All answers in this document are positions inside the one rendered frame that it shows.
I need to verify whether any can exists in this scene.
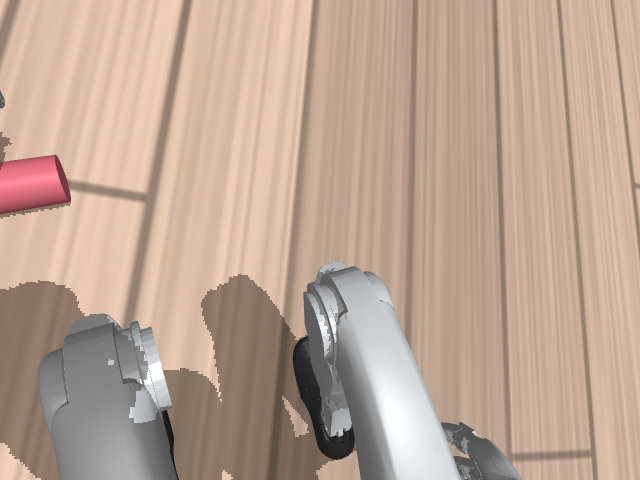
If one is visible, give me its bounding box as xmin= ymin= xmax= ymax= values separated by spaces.
xmin=0 ymin=155 xmax=71 ymax=214

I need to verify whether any right robot hand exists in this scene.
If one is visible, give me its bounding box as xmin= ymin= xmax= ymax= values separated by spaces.
xmin=441 ymin=422 xmax=523 ymax=480

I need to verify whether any left robot foot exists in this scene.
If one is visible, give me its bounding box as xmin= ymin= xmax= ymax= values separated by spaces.
xmin=162 ymin=410 xmax=179 ymax=480

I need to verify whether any right robot foot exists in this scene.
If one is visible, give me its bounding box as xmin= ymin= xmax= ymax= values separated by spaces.
xmin=293 ymin=336 xmax=355 ymax=460

